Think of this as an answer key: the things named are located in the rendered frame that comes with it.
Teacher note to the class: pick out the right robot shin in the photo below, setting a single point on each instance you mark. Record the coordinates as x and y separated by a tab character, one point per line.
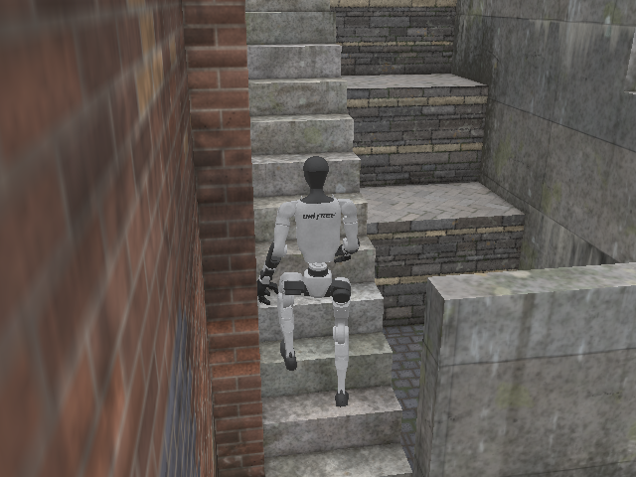
341	360

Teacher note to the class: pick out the robot left upper arm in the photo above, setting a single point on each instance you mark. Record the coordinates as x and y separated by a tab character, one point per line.
282	224

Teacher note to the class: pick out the robot left hand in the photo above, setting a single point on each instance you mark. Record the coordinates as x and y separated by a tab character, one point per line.
261	291

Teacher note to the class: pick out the right robot forearm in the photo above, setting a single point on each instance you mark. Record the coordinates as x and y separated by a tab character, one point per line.
347	253

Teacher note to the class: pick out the robot right upper arm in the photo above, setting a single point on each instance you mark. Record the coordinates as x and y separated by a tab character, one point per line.
349	210

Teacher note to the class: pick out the left robot shin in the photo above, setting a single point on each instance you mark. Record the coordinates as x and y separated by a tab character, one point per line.
286	321

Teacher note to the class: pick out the robot right hand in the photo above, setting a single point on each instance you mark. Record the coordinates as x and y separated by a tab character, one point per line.
342	258

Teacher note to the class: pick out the left robot forearm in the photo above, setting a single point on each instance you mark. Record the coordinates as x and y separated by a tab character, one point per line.
269	266

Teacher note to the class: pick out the robot shin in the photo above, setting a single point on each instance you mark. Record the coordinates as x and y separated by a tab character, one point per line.
286	321
341	360

